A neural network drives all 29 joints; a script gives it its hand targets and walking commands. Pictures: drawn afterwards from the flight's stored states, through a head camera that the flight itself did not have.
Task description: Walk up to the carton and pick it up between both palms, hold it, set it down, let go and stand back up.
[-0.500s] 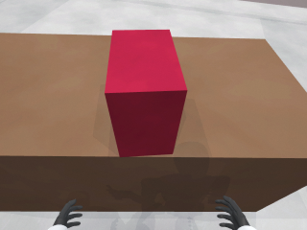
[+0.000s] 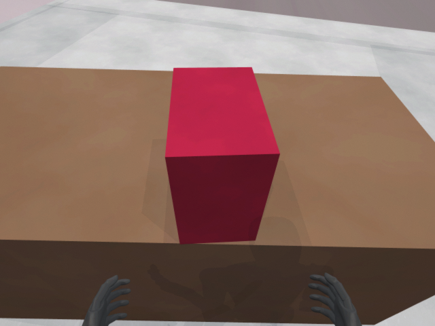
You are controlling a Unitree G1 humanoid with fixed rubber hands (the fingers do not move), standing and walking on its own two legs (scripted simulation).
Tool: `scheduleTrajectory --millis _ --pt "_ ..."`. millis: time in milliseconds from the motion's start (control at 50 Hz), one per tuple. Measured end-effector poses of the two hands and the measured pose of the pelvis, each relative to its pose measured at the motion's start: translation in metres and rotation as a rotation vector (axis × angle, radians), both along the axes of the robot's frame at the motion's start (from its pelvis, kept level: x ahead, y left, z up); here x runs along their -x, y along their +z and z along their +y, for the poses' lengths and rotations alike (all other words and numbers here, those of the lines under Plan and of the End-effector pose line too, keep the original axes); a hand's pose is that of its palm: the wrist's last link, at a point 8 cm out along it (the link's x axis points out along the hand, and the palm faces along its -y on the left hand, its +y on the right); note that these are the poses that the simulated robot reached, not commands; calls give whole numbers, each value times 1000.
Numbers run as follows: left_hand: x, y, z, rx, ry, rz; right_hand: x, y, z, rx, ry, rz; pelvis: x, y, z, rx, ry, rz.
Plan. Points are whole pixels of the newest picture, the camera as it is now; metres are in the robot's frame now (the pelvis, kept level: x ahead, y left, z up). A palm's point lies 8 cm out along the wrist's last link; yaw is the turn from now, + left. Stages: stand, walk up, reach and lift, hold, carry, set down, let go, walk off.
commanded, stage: reach and lift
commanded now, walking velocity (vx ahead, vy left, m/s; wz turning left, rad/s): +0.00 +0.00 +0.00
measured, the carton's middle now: (215, 156) +0.45 +0.04 +0.07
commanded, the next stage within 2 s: none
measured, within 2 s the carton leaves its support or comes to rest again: neither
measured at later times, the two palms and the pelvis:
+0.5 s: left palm (98, 304) +0.16 +0.22 +0.01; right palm (345, 301) +0.18 -0.18 +0.00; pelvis -0.02 +0.00 +0.00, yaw +0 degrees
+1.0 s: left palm (111, 248) +0.23 +0.21 +0.06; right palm (338, 250) +0.25 -0.17 +0.06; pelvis -0.01 +0.00 +0.00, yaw -1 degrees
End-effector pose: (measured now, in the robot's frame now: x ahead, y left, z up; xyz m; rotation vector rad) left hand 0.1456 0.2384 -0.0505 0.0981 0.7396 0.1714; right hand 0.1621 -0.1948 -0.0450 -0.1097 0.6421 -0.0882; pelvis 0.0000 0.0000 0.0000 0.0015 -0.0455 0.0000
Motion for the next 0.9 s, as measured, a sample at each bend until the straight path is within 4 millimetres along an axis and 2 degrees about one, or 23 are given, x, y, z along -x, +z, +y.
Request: scheduleTrajectory --millis 180,360,620,900 --pt "4 17 -2 10 2 -86 0 16 9 -26 -14 -68 3 0 4 3 -4 0" --pt "-4 39 -10 28 -5 -193 -7 34 12 -51 -29 -147 11 1 4 3 -5 2" --pt "-32 67 -19 48 -7 -335 -33 64 16 -83 -38 -271 19 -1 -1 0 -9 3" --pt "-72 98 -26 60 -31 -461 -71 89 25 -131 -41 -387 16 -1 -2 -2 -7 6"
